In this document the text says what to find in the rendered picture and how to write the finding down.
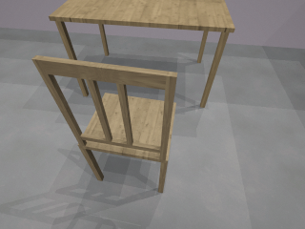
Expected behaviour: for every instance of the table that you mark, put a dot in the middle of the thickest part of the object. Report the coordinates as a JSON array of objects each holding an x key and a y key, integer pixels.
[{"x": 191, "y": 15}]

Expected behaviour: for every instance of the chair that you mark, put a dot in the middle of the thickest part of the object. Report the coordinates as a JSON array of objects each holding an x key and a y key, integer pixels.
[{"x": 121, "y": 125}]

